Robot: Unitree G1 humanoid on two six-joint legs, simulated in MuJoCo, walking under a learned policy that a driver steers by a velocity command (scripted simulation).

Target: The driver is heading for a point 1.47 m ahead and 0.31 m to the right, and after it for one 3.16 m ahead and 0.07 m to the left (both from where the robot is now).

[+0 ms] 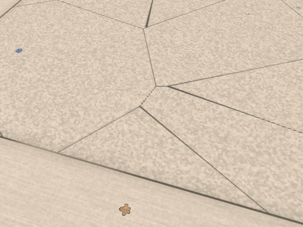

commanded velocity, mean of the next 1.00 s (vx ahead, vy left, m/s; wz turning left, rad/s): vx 0.57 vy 0.00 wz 0.00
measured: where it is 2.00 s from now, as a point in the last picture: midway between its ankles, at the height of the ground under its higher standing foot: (193, 87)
